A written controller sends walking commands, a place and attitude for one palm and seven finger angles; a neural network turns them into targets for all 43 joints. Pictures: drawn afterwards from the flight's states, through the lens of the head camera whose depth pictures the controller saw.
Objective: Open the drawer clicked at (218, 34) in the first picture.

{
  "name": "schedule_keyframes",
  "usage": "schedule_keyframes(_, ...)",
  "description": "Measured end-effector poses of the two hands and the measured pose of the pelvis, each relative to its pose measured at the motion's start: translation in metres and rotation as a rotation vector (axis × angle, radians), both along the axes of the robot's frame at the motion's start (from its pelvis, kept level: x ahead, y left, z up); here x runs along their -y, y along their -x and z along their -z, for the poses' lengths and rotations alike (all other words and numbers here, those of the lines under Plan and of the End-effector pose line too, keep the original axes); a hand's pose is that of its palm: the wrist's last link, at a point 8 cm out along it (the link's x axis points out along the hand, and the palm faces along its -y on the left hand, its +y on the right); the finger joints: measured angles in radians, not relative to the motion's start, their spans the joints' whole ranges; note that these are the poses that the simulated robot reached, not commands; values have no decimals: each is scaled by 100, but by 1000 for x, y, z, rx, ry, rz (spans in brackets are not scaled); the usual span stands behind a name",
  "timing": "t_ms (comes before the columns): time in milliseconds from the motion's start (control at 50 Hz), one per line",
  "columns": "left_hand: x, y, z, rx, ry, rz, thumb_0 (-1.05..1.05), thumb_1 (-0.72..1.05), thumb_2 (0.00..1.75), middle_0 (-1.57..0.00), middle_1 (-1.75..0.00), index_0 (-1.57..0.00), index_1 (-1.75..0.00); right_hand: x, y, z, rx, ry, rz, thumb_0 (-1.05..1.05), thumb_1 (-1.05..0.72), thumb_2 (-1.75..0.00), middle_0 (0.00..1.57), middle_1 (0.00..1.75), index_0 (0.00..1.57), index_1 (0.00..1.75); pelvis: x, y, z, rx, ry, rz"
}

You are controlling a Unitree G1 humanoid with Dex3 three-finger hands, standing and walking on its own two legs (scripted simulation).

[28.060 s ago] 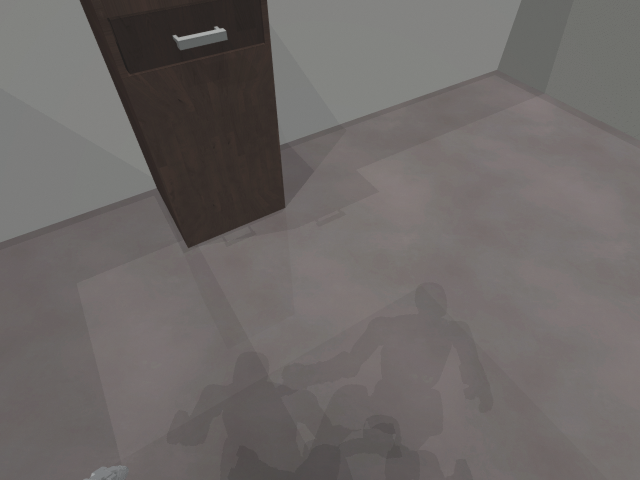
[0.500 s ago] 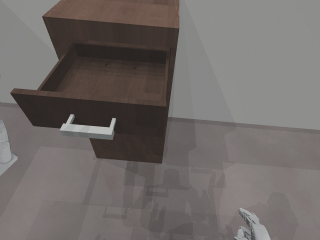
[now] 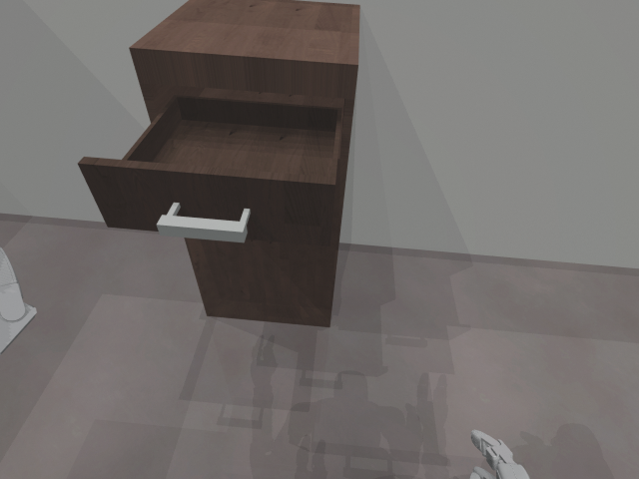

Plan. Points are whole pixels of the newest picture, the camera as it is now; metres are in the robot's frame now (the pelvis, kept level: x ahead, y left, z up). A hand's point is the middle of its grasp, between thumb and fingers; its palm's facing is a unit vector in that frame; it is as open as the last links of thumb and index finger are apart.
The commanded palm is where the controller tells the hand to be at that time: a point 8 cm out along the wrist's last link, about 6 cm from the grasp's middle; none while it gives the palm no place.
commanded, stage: stop stepping back and stand still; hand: left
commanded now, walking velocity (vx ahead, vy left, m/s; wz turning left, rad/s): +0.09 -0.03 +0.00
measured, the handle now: (206, 219) +0.50 +0.20 +0.04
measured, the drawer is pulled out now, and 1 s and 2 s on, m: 0.30 0.30 0.30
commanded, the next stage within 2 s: let the arm hang, fingers relaxed in 0.26 s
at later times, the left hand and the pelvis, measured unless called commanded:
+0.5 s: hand (114, 407) +0.21 +0.26 +0.00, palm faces +0.18 -0.89 -0.43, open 7.4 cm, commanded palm none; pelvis -0.01 +0.01 +0.00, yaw +1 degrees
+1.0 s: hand out of the picture -0.06 +0.19 -0.16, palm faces +0.03 -0.97 -0.23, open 7.3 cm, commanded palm none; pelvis +0.00 +0.01 +0.01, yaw +0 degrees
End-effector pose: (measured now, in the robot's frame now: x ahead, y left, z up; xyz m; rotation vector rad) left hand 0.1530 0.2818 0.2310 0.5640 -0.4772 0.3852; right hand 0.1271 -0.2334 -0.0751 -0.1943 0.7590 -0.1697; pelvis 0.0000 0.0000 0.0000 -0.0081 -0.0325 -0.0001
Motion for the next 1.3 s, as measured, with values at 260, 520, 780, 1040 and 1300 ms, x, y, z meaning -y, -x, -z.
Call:
schedule_keyframes(260, 13, 13, 3, -15, 23, 35, 1, 88, 90, -21, -30, -22, -30, 9, 1, 1, -41, 20, -22, 1, -90, -89, 21, 30, 20, 30, 4, 4, -2, -4, 21, -11)
schedule_keyframes(520, -8, -17, 240, -982, 365, -115, 0, 90, 90, -19, -30, -20, -30, -3, -9, 38, -123, -50, -59, 1, -90, -89, 20, 30, 20, 30, -10, 9, 5, -31, -23, -11)
schedule_keyframes(780, 45, 180, 370, -1791, 693, -311, -2, 101, 90, -21, -30, -21, -30, -5, 139, 53, -666, -30, 69, 0, -93, -89, 20, 30, 20, 30, -2, 8, -7, -9, 5, -12)
schedule_keyframes(1040, 47, 207, 360, -1893, 676, -372, 1, 92, 90, -20, -30, -20, -30, -32, 177, 64, -751, -118, 107, 0, -91, -89, 20, 30, 19, 30, -7, 3, -10, 5, -4, 2)
schedule_keyframes(1300, 69, 154, 366, -1777, 678, -272, 2, 93, 90, -20, -30, -20, -30, -45, 150, 70, -669, -166, 104, 1, -92, -89, 20, 30, 20, 30, -2, -4, -9, 6, -9, 9)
